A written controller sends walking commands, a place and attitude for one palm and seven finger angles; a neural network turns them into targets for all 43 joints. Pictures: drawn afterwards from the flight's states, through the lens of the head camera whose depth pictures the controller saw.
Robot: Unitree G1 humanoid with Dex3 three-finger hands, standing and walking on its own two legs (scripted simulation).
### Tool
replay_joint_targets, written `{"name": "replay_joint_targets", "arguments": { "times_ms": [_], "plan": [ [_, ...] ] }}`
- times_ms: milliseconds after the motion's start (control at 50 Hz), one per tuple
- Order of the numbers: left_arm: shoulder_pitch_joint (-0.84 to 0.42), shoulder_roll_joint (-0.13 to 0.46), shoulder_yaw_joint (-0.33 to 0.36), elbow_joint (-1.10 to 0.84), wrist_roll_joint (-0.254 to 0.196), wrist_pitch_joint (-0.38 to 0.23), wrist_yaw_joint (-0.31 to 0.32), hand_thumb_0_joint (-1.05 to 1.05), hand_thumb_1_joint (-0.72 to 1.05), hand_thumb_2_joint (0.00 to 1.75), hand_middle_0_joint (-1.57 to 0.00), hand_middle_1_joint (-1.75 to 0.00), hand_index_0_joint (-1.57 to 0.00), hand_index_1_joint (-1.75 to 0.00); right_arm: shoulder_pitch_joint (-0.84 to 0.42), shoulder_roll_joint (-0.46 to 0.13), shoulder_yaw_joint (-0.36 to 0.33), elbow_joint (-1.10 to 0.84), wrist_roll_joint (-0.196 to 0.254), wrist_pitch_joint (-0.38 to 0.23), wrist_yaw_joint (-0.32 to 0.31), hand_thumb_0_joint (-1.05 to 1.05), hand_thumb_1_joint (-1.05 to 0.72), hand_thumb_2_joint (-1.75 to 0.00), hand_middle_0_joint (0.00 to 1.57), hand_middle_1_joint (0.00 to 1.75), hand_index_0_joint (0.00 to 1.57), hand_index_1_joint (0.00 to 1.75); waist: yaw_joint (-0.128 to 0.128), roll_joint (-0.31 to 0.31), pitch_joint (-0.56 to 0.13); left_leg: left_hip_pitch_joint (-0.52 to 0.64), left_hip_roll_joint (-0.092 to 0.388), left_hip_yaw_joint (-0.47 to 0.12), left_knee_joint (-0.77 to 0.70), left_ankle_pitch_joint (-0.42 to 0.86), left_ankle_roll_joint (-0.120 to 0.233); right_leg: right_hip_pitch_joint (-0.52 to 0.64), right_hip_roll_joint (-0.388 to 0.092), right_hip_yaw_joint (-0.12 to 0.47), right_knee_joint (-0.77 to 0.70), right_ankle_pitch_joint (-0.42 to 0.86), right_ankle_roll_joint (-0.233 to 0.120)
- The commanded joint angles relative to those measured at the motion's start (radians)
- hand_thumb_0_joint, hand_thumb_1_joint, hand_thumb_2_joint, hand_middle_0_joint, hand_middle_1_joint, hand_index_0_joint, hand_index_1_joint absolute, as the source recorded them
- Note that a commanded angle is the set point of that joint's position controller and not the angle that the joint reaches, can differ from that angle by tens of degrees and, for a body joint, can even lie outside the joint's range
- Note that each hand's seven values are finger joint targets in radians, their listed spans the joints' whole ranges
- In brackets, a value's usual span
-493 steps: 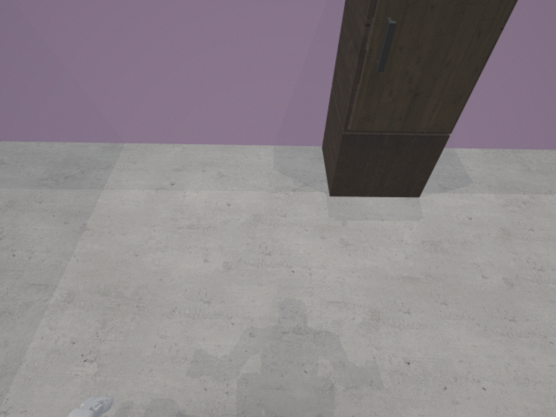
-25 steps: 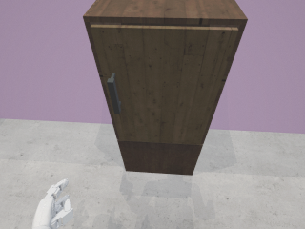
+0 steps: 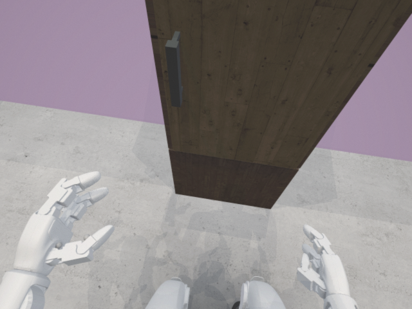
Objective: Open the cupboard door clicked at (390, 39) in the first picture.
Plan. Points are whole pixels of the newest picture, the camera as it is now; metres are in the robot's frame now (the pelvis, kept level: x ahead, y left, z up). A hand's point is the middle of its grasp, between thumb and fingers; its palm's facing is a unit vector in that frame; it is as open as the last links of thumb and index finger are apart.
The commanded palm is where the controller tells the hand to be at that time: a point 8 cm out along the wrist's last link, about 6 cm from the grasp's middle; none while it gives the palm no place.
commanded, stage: raise the hand with hooked fingers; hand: left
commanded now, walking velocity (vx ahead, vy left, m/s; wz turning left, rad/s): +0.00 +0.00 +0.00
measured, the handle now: (176, 71) +0.57 +0.13 +0.10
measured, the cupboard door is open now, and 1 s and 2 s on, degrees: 0 0 0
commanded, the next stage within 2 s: move the hooked fingers beside the handle in 1.48 s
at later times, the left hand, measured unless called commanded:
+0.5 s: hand (62, 215) +0.24 +0.26 +0.08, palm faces -0.04 -1.00 -0.07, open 12.7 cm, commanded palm +0.21 +0.31 +0.09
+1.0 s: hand (59, 171) +0.29 +0.27 +0.11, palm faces -0.03 -1.00 -0.04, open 14.0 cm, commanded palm +0.27 +0.32 +0.11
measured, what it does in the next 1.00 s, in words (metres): stands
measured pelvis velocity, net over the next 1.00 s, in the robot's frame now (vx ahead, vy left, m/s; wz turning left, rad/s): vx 0.00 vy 0.00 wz -0.01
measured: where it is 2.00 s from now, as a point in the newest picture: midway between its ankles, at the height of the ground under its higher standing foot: outside the picture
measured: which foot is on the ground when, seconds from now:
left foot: down 0.00-1.00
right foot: down 0.00-1.00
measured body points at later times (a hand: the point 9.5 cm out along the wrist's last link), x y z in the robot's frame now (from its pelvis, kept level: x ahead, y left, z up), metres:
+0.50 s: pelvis -0.01 +0.01 +0.02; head +0.05 +0.04 +0.46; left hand +0.23 +0.31 +0.08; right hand +0.17 -0.23 -0.04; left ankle -0.01 +0.10 -0.65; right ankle +0.05 -0.13 -0.65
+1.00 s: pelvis +0.00 +0.00 +0.04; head +0.06 +0.01 +0.48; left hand +0.29 +0.32 +0.12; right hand +0.16 -0.25 -0.04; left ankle -0.01 +0.10 -0.65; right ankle +0.05 -0.13 -0.65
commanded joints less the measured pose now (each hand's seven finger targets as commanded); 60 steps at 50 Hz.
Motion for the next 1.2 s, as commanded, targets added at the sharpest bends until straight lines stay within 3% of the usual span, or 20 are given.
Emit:
{"name": "replay_joint_targets", "arguments": {
  "times_ms": [0,20,80,120,140,200,240,320,400,460,520,560,640,720,820,900,960,1000,1080,1180],
  "plan": [
    [0.058,0.107,0.065,-0.139,0.007,0.006,0.044,0.00,0.15,0.58,-0.25,-0.78,-0.25,-0.78,0.007,-0.170,-0.073,-0.153,0.007,-0.024,-0.012,0.00,-0.90,-0.90,0.20,0.30,0.20,0.30,-0.032,0.023,-0.261,0.087,-0.015,-0.028,-0.230,0.511,-0.026,0.226,0.053,-0.009,-0.109,0.263,-0.014],
    [0.043,0.112,0.072,-0.100,-0.004,0.008,0.034,0.00,0.13,0.57,-0.25,-0.80,-0.25,-0.80,-0.003,-0.171,-0.066,-0.154,0.003,-0.021,-0.017,0.00,-0.90,-0.90,0.20,0.30,0.20,0.30,-0.031,0.009,-0.228,0.062,-0.018,-0.028,-0.228,0.486,-0.028,0.221,0.058,-0.010,-0.105,0.251,-0.023],
    [-0.006,0.164,0.112,-0.121,-0.025,-0.026,0.024,0.00,0.06,0.54,-0.26,-0.84,-0.26,-0.84,0.012,-0.190,-0.054,-0.175,0.004,-0.023,-0.025,0.00,-0.90,-0.90,0.20,0.30,0.20,0.30,-0.032,-0.015,-0.278,0.049,-0.023,-0.029,-0.243,0.378,-0.024,0.224,0.052,-0.003,-0.127,0.157,-0.019],
    [-0.068,0.193,0.123,-0.150,-0.041,-0.054,0.018,0.00,0.01,0.52,-0.26,-0.87,-0.26,-0.87,0.011,-0.195,-0.045,-0.180,0.002,-0.033,-0.031,0.00,-0.90,-0.90,0.20,0.30,0.20,0.30,-0.026,0.027,-0.272,0.059,-0.022,-0.031,-0.247,0.369,-0.026,0.222,0.057,0.004,-0.125,0.138,-0.030],
    [-0.091,0.208,0.127,-0.184,-0.044,-0.071,0.014,0.00,-0.01,0.51,-0.27,-0.88,-0.27,-0.88,0.024,-0.196,-0.040,-0.178,0.001,-0.036,-0.031,0.00,-0.90,-0.90,0.20,0.30,0.20,0.30,-0.022,0.060,-0.315,0.092,-0.023,-0.032,-0.254,0.386,-0.028,0.235,0.055,0.007,-0.128,0.145,-0.031],
    [-0.091,0.202,0.103,-0.206,-0.036,-0.092,0.022,0.00,-0.08,0.48,-0.27,-0.93,-0.27,-0.93,0.045,-0.197,-0.036,-0.170,0.007,-0.048,-0.032,0.00,-0.90,-0.90,0.20,0.30,0.20,0.30,-0.027,0.110,-0.307,0.145,-0.015,-0.043,-0.279,0.427,-0.037,0.221,0.057,0.000,-0.139,0.146,-0.032],
    [-0.116,0.217,0.102,-0.203,-0.033,-0.083,0.025,0.00,-0.13,0.46,-0.27,-0.96,-0.27,-0.96,0.050,-0.204,-0.034,-0.163,0.007,-0.048,-0.030,0.00,-0.90,-0.90,0.20,0.30,0.20,0.30,-0.029,0.135,-0.303,0.164,-0.012,-0.049,-0.287,0.453,-0.043,0.223,0.059,-0.003,-0.142,0.152,-0.034],
    [-0.110,0.252,0.134,-0.097,-0.022,-0.029,0.028,0.00,-0.22,0.42,-0.28,-1.02,-0.28,-1.02,0.055,-0.218,-0.034,-0.161,0.015,-0.034,-0.034,0.00,-0.90,-0.90,0.20,0.30,0.20,0.30,-0.030,0.108,-0.225,0.127,-0.014,-0.052,-0.319,0.389,-0.040,0.235,0.060,-0.010,-0.170,0.120,-0.035],
    [-0.145,0.273,0.158,-0.055,-0.034,0.013,0.026,0.00,-0.31,0.38,-0.29,-1.08,-0.29,-1.08,0.060,-0.221,-0.028,-0.180,0.019,-0.016,-0.037,0.00,-0.90,-0.90,0.20,0.30,0.20,0.30,-0.027,0.093,-0.199,0.123,-0.019,-0.044,-0.358,0.335,-0.036,0.270,0.055,-0.011,-0.208,0.099,-0.032],
    [-0.213,0.291,0.172,-0.045,-0.052,0.006,0.012,0.00,-0.38,0.35,-0.29,-1.12,-0.29,-1.12,0.070,-0.225,-0.025,-0.184,0.019,-0.014,-0.042,0.00,-0.90,-0.90,0.20,0.30,0.20,0.30,-0.033,0.084,-0.208,0.144,-0.019,-0.038,-0.363,0.345,-0.034,0.294,0.060,-0.002,-0.228,0.112,-0.033],
    [-0.282,0.301,0.167,-0.032,-0.055,-0.009,0.005,0.00,-0.45,0.32,-0.30,-1.17,-0.30,-1.17,0.076,-0.227,-0.018,-0.174,0.014,-0.022,-0.044,0.00,-0.90,-0.90,0.20,0.30,0.20,0.30,-0.038,0.119,-0.201,0.161,-0.019,-0.038,-0.364,0.372,-0.035,0.302,0.065,0.002,-0.230,0.136,-0.040],
    [-0.309,0.297,0.153,0.006,-0.046,-0.013,-0.008,0.00,-0.50,0.30,-0.30,-1.20,-0.30,-1.20,0.088,-0.228,-0.019,-0.163,0.016,-0.023,-0.045,0.00,-0.90,-0.90,0.20,0.30,0.20,0.30,-0.051,0.110,-0.199,0.176,-0.016,-0.036,-0.365,0.371,-0.032,0.293,0.064,0.007,-0.244,0.143,-0.035],
    [-0.388,0.339,0.176,0.090,-0.041,0.009,-0.040,0.00,-0.50,0.30,-0.30,-1.20,-0.30,-1.20,0.094,-0.238,-0.016,-0.155,0.019,-0.019,-0.051,0.00,-0.90,-0.90,0.20,0.30,0.20,0.30,-0.054,0.089,-0.197,0.168,-0.019,-0.030,-0.376,0.335,-0.024,0.314,0.063,0.016,-0.262,0.128,-0.034],
    [-0.448,0.398,0.226,0.117,-0.053,0.026,-0.065,0.00,-0.50,0.30,-0.30,-1.20,-0.30,-1.20,0.088,-0.239,-0.012,-0.159,0.018,-0.016,-0.058,0.00,-0.90,-0.90,0.20,0.30,0.20,0.30,-0.036,0.096,-0.229,0.179,-0.021,-0.023,-0.382,0.363,-0.019,0.367,0.062,0.025,-0.272,0.155,-0.039],
    [-0.499,0.414,0.248,0.142,-0.072,0.019,-0.083,0.00,-0.50,0.30,-0.30,-1.20,-0.30,-1.20,0.100,-0.233,-0.009,-0.151,0.015,-0.014,-0.062,0.00,-0.90,-0.90,0.20,0.30,0.20,0.30,-0.033,0.091,-0.264,0.204,-0.020,-0.009,-0.375,0.444,-0.015,0.415,0.064,0.037,-0.278,0.253,-0.037],
    [-0.539,0.400,0.233,0.233,-0.069,0.038,-0.098,0.00,-0.50,0.30,-0.30,-1.20,-0.30,-1.20,0.109,-0.236,-0.011,-0.139,0.021,-0.004,-0.064,0.00,-0.90,-0.90,0.20,0.30,0.20,0.30,-0.048,0.064,-0.229,0.181,-0.019,0.001,-0.386,0.394,-0.011,0.408,0.057,0.046,-0.305,0.226,-0.027],
    [-0.593,0.431,0.244,0.266,-0.061,0.058,-0.114,0.00,-0.50,0.30,-0.30,-1.20,-0.30,-1.20,0.118,-0.240,-0.011,-0.139,0.021,0.005,-0.068,0.00,-0.90,-0.90,0.20,0.30,0.20,0.30,-0.047,0.080,-0.246,0.195,-0.019,0.006,-0.392,0.425,-0.010,0.428,0.055,0.050,-0.306,0.265,-0.029],
    [-0.553,0.408,0.232,0.292,-0.058,0.070,-0.122,0.00,-0.50,0.30,-0.30,-1.20,-0.30,-1.20,0.123,-0.237,-0.013,-0.149,0.021,0.007,-0.064,0.00,-0.90,-0.90,0.20,0.30,0.20,0.30,-0.040,0.068,-0.242,0.195,-0.020,0.010,-0.397,0.430,-0.009,0.431,0.053,0.050,-0.313,0.273,-0.028],
    [-0.537,0.428,0.255,0.231,-0.064,0.042,-0.121,0.00,-0.50,0.30,-0.30,-1.20,-0.30,-1.20,0.126,-0.234,-0.018,-0.160,0.016,0.009,-0.056,0.00,-0.90,-0.90,0.20,0.30,0.20,0.30,-0.029,0.057,-0.307,0.224,-0.019,0.013,-0.389,0.509,-0.008,0.475,0.056,0.056,-0.300,0.355,-0.028],
    [-0.557,0.418,0.269,0.278,-0.074,0.018,-0.102,0.00,-0.50,0.30,-0.30,-1.20,-0.30,-1.20,0.123,-0.233,-0.015,-0.155,0.014,0.021,-0.054,0.00,-0.90,-0.90,0.20,0.30,0.20,0.30,-0.036,0.031,-0.247,0.171,-0.021,0.019,-0.393,0.439,-0.010,0.464,0.055,0.060,-0.307,0.301,-0.027]
  ]
}}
